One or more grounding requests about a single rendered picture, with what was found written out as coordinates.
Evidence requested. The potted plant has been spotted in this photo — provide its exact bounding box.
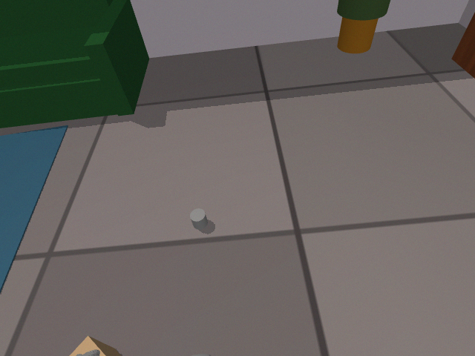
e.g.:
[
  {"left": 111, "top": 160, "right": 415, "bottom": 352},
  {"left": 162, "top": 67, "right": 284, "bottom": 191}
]
[{"left": 337, "top": 0, "right": 390, "bottom": 53}]

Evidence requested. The sofa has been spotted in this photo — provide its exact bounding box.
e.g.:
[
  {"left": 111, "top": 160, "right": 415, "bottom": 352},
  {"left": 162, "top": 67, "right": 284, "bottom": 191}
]
[{"left": 0, "top": 0, "right": 149, "bottom": 128}]

